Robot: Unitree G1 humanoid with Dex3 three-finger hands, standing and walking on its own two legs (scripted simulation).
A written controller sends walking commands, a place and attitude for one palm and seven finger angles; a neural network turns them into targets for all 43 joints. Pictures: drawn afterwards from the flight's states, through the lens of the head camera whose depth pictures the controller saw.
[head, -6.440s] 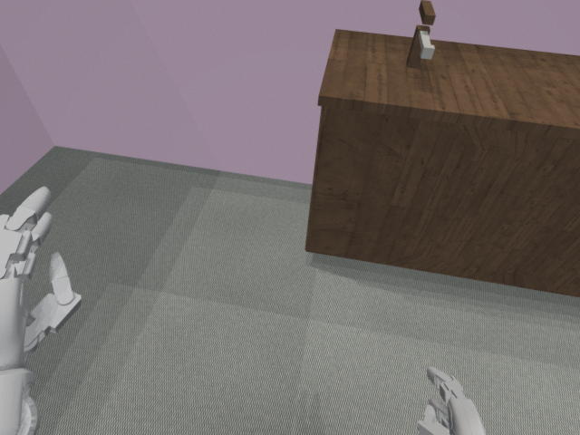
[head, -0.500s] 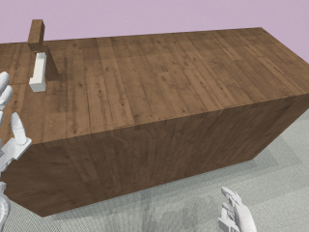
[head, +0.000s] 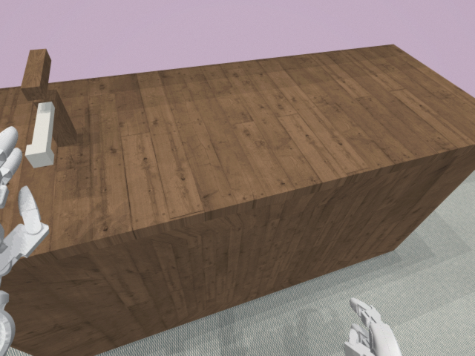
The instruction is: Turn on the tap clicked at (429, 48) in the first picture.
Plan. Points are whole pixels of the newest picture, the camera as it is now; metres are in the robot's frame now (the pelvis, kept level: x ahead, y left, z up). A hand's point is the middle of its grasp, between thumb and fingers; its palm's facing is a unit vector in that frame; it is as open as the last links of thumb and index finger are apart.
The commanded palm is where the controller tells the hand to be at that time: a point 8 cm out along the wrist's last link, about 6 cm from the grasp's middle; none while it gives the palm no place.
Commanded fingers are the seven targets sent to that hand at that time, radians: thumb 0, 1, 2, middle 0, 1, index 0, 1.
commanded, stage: shuffle to correct the standing spot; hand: left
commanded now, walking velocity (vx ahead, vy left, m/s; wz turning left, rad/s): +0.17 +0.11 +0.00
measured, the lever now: (40, 154) +0.36 +0.35 +0.14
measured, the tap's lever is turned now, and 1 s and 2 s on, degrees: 0 0 0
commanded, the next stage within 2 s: come to a stop and stand still in 0.38 s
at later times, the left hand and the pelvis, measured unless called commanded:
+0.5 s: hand (27, 211) +0.23 +0.28 +0.18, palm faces +0.42 -0.85 -0.33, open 7.4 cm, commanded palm +0.18 +0.32 +0.20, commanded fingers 0.00 0.90 0.90 -0.20 -0.30 -0.20 -0.30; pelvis +0.02 +0.04 +0.01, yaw +1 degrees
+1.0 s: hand (18, 181) +0.27 +0.31 +0.19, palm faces +0.43 -0.82 -0.37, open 7.4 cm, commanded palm +0.22 +0.34 +0.20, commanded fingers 0.00 0.90 0.90 -0.20 -0.30 -0.20 -0.30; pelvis +0.06 +0.06 +0.02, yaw +1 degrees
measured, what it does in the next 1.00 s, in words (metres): steps on the spot: right foot, then left foot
